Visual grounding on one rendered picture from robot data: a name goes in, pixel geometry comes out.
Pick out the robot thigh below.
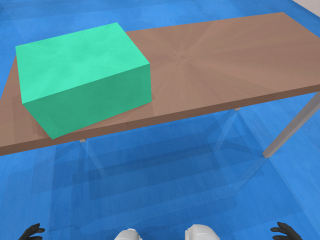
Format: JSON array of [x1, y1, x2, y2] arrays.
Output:
[[114, 230, 143, 240], [185, 224, 220, 240]]

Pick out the carton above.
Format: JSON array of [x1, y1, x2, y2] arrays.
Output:
[[15, 22, 152, 140]]

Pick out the robot right hand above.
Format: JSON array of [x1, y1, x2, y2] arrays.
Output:
[[270, 222, 303, 240]]

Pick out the robot left thigh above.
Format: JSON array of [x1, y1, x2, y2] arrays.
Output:
[[114, 230, 143, 240]]

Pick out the robot right thigh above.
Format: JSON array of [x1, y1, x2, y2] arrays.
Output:
[[185, 224, 220, 240]]

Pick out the table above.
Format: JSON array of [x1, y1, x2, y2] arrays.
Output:
[[0, 12, 320, 158]]

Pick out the robot left hand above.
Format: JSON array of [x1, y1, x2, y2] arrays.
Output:
[[18, 223, 45, 240]]

